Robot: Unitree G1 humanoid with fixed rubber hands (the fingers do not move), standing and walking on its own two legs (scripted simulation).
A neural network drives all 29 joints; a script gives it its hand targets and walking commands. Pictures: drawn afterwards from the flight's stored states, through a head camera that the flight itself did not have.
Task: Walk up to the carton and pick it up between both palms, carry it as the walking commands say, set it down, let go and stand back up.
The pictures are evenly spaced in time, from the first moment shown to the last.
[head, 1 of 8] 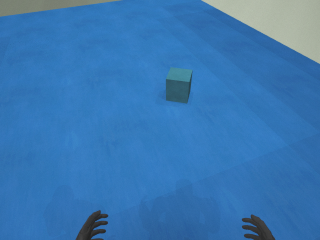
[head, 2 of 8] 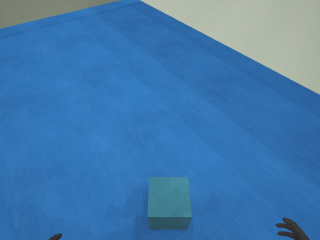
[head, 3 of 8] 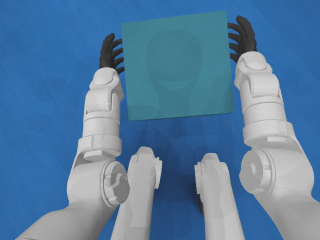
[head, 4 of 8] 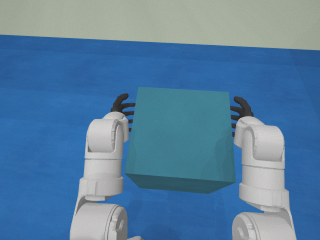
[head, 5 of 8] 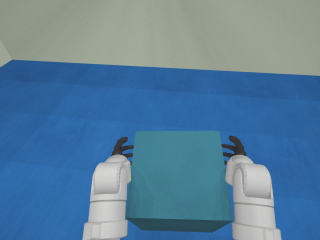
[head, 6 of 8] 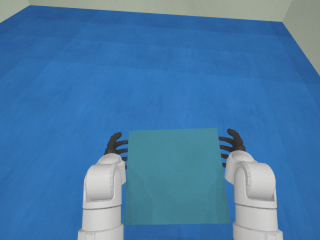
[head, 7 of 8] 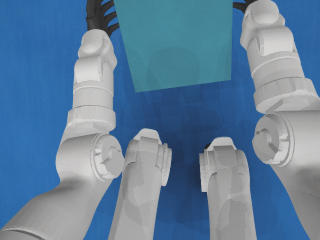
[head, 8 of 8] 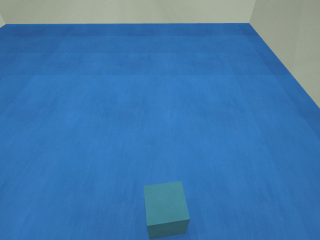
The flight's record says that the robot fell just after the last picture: no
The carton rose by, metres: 0.67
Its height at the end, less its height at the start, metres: +0.00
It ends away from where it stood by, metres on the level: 1.20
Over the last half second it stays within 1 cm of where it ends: yes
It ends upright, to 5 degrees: yes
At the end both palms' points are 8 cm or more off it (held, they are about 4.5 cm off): yes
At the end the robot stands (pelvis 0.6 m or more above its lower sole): yes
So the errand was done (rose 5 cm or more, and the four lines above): yes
